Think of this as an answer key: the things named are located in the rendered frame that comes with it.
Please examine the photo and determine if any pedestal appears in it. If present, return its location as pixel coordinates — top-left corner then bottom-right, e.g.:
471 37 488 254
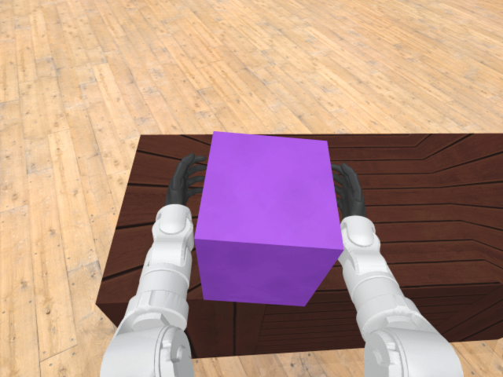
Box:
95 134 503 359

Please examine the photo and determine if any robot left upper arm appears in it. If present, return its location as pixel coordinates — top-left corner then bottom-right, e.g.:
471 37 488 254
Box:
101 324 194 377

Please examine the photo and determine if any carton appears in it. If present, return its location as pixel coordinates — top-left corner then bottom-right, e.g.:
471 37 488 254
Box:
194 131 344 306

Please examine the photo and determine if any robot right hand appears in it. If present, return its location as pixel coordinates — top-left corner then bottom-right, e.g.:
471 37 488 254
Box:
331 163 367 219

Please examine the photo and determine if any robot left hand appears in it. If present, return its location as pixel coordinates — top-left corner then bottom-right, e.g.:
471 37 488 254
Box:
164 153 207 206

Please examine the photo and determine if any robot right forearm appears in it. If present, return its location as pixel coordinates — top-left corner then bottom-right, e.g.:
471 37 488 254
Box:
338 215 464 377

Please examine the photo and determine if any robot left forearm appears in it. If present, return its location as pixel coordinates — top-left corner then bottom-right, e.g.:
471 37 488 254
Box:
100 204 194 377

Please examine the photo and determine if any robot right upper arm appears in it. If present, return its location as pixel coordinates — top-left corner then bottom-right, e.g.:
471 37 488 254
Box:
364 327 463 377

